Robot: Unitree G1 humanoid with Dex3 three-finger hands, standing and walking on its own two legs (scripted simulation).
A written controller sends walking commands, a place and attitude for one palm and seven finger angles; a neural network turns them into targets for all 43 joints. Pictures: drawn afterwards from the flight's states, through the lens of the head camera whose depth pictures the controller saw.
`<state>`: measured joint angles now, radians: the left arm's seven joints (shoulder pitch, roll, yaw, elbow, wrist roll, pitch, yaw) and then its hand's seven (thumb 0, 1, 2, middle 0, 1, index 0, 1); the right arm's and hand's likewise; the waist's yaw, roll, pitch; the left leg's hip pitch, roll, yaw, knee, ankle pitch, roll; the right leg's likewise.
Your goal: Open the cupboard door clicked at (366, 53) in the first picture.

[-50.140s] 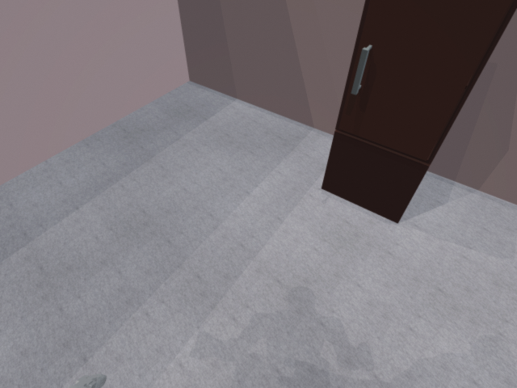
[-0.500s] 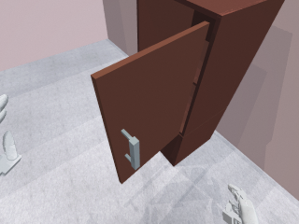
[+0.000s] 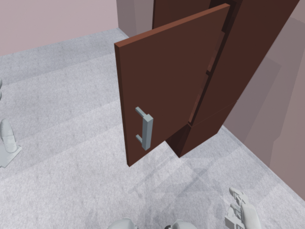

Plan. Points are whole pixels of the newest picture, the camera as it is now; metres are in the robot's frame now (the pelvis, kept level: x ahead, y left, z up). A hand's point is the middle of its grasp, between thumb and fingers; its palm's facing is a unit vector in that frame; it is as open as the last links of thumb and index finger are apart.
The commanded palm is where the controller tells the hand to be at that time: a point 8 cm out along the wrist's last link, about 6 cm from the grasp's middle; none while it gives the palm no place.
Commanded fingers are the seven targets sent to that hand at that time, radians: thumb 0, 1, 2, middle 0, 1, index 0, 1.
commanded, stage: step back with the hand held close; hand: left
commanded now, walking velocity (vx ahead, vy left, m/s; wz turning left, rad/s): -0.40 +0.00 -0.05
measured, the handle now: (142, 129) +0.41 +0.05 -0.03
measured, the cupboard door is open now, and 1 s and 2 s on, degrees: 97 97 97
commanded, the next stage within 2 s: stop stepping back and stand still in 0.28 s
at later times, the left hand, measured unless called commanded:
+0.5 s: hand (37, 203) +0.13 +0.18 +0.19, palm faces +0.21 -0.79 -0.58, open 7.4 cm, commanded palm +0.09 +0.22 +0.20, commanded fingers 0.00 0.90 0.90 -0.20 -0.30 -0.20 -0.30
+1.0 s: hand out of the picture +0.09 +0.21 +0.19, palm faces +0.37 -0.78 -0.50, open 7.4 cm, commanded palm +0.03 +0.25 +0.20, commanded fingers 0.00 0.90 0.90 -0.20 -0.30 -0.20 -0.30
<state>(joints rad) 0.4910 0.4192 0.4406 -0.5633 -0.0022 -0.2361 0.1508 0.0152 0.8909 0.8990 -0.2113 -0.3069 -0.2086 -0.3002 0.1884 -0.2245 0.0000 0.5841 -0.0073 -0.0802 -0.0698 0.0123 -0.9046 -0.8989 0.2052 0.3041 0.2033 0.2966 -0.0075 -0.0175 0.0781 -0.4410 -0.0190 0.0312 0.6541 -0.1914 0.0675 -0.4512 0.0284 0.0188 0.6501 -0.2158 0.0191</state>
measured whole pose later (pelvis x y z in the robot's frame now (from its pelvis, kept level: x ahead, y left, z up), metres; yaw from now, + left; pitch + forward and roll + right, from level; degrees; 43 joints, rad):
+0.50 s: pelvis -0.08 -0.06 +0.02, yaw -8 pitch +3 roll +0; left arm 0.71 0.52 0.51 -0.63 -0.06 -0.20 0.10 0.01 0.89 0.90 -0.22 -0.31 -0.22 -0.30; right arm 0.16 -0.21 0.04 0.60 0.01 -0.04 -0.05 0.01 -0.91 -0.90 0.21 0.30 0.20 0.30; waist 0.01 -0.07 -0.01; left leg -0.45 -0.02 0.08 0.60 -0.14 0.01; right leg -0.11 0.05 -0.04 0.48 -0.32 -0.01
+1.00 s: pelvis -0.14 -0.04 +0.02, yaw -5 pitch +0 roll +1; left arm 0.54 0.43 0.44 -0.45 -0.02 -0.23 0.16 0.01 0.89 0.90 -0.21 -0.31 -0.21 -0.30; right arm 0.28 -0.22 -0.01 0.68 0.00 -0.11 -0.09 0.01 -0.91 -0.90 0.20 0.30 0.20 0.30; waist -0.01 -0.02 0.01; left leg -0.24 0.03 0.04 0.52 -0.28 -0.02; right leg -0.23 -0.02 -0.06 0.55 -0.32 -0.02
